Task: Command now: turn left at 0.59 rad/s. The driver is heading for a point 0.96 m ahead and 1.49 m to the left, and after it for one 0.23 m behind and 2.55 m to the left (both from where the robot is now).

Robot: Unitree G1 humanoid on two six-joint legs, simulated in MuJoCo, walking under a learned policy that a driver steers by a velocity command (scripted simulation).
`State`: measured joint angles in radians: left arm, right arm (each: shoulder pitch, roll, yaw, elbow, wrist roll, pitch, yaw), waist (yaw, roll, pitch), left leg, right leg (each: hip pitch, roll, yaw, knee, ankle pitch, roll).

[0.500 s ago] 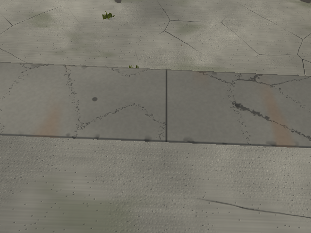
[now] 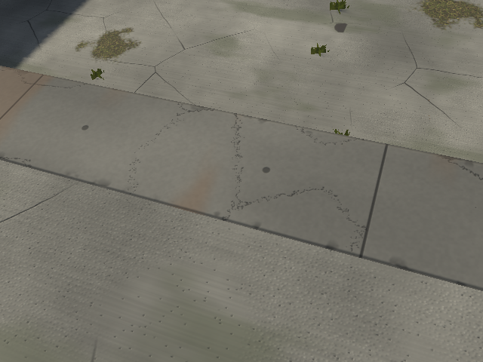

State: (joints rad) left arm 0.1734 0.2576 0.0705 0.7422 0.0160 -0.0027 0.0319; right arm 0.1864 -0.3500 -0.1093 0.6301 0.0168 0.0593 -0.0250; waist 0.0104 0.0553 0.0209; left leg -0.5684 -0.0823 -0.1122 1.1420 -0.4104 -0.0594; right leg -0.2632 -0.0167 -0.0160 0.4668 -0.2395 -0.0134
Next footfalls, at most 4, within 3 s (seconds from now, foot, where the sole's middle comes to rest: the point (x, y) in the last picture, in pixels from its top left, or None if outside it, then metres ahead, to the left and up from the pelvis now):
0.28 left None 0.01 0.15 -0.78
0.72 right None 0.12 -0.05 -0.78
1.18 left None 0.23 0.36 -0.78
1.68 right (142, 314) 0.61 0.38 -0.78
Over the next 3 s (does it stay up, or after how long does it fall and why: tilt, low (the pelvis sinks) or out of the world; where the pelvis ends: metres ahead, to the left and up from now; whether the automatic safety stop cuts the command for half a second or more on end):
stays up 0.74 0.96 0.01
